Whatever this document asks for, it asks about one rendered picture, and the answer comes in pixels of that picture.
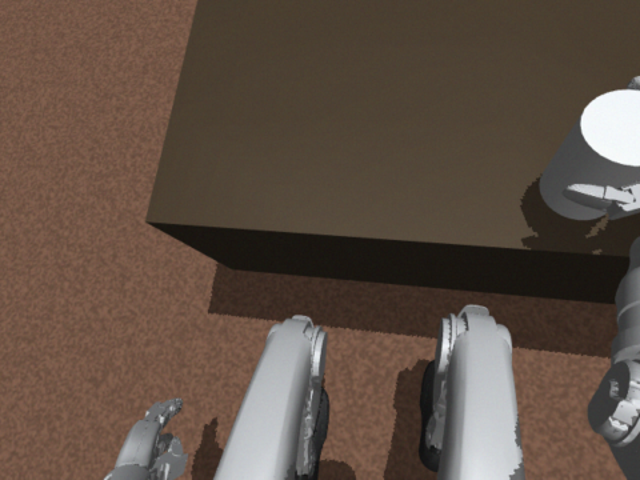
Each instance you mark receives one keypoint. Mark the can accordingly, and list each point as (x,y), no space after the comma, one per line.
(602,149)

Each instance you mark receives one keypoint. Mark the left robot foot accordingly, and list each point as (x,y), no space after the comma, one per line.
(319,436)

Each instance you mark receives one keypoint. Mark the right robot hand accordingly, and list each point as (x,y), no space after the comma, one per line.
(618,203)

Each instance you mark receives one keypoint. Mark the left robot arm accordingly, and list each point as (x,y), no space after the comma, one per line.
(128,472)

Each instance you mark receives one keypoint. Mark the right robot arm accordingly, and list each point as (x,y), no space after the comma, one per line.
(614,410)

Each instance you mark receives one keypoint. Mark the right robot foot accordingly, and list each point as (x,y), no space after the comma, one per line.
(429,455)

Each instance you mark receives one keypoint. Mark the left robot hand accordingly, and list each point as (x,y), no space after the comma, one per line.
(144,445)

